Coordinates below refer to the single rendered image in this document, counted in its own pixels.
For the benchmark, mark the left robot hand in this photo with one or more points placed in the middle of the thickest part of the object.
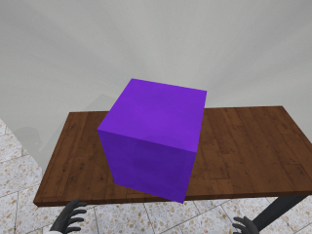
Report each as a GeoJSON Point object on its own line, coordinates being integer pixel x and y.
{"type": "Point", "coordinates": [64, 219]}

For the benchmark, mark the right robot hand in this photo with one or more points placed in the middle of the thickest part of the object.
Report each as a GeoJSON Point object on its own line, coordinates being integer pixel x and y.
{"type": "Point", "coordinates": [250, 227]}

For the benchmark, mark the carton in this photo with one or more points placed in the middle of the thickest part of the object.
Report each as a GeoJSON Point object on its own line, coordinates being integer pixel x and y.
{"type": "Point", "coordinates": [150, 137]}

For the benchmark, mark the table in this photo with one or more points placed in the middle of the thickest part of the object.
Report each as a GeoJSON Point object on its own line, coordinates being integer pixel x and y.
{"type": "Point", "coordinates": [243, 152]}

